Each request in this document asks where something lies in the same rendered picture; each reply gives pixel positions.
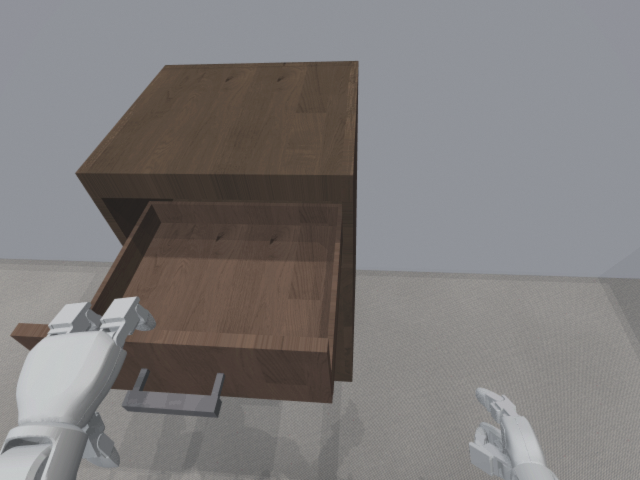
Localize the right robot hand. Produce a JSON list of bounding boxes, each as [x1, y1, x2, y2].
[[469, 388, 548, 480]]

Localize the handle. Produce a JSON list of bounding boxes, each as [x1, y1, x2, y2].
[[121, 368, 225, 418]]

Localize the left robot hand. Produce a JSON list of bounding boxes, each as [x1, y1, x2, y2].
[[16, 297, 156, 468]]

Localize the drawer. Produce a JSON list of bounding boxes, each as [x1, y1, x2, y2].
[[10, 201, 343, 403]]

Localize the robot left forearm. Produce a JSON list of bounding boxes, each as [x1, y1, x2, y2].
[[0, 421, 88, 480]]

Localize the cabinet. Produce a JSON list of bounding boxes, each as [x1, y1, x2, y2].
[[75, 61, 359, 382]]

